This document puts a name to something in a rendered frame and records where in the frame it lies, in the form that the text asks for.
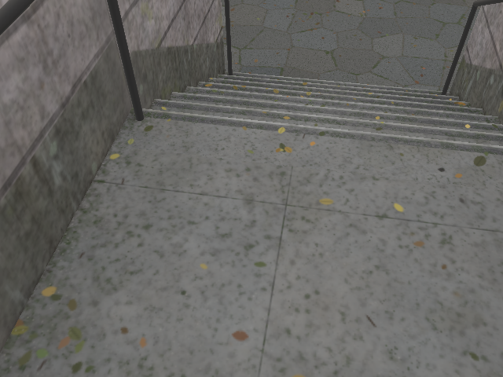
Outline stairs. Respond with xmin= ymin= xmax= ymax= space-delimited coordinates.
xmin=150 ymin=71 xmax=503 ymax=146

